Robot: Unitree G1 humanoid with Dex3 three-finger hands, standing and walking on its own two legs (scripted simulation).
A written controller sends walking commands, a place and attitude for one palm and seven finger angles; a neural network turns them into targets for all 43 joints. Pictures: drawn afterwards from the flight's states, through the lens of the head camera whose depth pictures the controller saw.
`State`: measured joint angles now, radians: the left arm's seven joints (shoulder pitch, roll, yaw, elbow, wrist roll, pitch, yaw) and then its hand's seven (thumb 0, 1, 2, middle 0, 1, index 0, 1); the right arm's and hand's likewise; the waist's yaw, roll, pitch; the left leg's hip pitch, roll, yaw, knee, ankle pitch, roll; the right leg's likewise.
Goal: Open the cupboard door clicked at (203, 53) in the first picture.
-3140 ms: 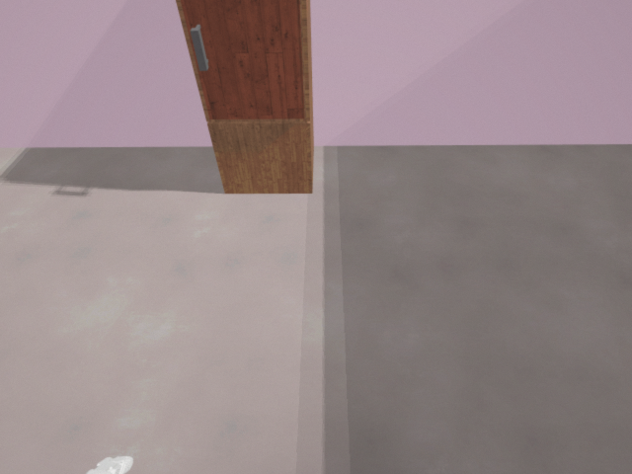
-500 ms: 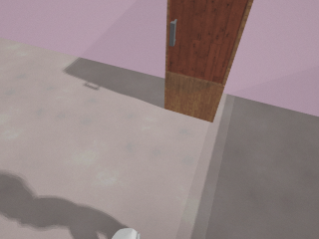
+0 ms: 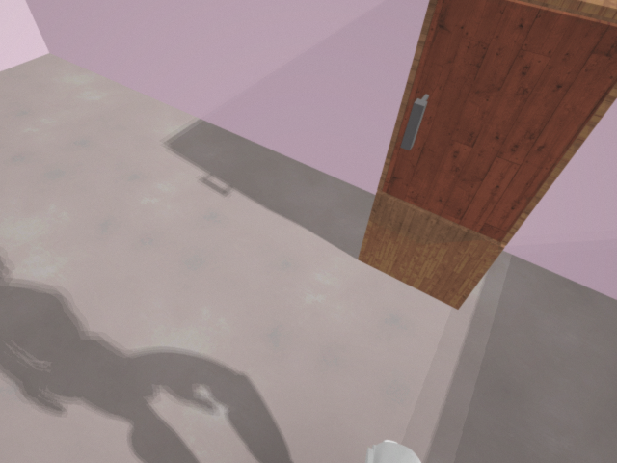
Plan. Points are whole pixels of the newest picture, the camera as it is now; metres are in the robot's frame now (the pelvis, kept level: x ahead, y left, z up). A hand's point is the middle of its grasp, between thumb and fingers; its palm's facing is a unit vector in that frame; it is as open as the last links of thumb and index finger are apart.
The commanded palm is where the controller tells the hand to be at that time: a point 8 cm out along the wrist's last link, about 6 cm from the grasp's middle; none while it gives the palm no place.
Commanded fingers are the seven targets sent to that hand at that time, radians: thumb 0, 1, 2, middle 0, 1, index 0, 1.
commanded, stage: turn to face it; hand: left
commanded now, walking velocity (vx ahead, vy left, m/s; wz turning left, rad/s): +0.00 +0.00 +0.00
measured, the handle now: (416, 121) +0.94 -0.21 -0.06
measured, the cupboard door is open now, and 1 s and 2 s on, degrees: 0 0 0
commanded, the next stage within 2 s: take the last steps up to it in 0.84 s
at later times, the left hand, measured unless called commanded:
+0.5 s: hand (247, 400) +0.24 +0.11 -0.17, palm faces -0.17 -0.95 -0.25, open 7.4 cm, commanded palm none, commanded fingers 0.00 0.90 0.90 -0.20 -0.30 -0.20 -0.30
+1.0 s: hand (225, 352) +0.32 +0.17 -0.17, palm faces -0.36 -0.90 -0.23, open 7.4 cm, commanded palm none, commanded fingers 0.00 0.90 0.90 -0.20 -0.30 -0.20 -0.30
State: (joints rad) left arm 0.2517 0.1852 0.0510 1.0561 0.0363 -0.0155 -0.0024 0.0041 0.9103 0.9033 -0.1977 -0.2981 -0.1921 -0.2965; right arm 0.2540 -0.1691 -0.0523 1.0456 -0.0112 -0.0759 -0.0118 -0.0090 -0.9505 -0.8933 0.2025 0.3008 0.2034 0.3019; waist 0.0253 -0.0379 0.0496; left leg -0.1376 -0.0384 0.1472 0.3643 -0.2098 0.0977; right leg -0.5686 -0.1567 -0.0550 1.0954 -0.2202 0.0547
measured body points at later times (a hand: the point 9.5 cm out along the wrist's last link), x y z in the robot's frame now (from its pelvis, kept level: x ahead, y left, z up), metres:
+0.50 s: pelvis +0.14 -0.06 -0.01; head +0.17 -0.09 +0.43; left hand +0.25 +0.16 -0.15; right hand +0.14 -0.30 -0.17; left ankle +0.16 +0.10 -0.67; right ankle +0.18 -0.14 -0.74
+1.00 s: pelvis +0.18 -0.01 +0.00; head +0.22 -0.01 +0.45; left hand +0.34 +0.21 -0.16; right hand +0.14 -0.25 -0.14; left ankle +0.21 +0.09 -0.74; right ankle +0.11 -0.13 -0.68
